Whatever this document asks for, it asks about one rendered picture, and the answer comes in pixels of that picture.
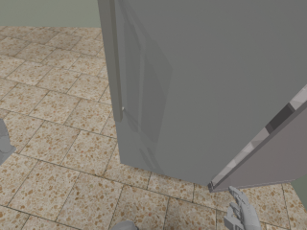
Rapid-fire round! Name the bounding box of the left robot hand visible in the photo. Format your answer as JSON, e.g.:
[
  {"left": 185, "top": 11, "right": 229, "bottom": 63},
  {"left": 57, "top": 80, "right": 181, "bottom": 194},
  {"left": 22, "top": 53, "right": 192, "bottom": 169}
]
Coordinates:
[{"left": 0, "top": 118, "right": 16, "bottom": 166}]

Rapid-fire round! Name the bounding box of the fridge door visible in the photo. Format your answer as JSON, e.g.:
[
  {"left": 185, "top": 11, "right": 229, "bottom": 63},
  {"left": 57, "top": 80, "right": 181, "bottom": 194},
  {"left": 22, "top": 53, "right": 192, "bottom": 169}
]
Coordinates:
[{"left": 114, "top": 0, "right": 307, "bottom": 186}]

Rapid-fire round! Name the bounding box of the handle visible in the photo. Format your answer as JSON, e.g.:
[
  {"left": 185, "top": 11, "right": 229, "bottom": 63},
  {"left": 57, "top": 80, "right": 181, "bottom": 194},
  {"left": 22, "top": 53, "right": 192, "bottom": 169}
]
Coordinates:
[{"left": 97, "top": 0, "right": 125, "bottom": 123}]

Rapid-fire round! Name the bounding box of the right robot hand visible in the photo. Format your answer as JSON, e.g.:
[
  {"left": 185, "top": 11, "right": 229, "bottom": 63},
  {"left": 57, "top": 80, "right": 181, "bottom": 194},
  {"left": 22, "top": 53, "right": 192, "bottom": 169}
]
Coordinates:
[{"left": 224, "top": 186, "right": 262, "bottom": 230}]

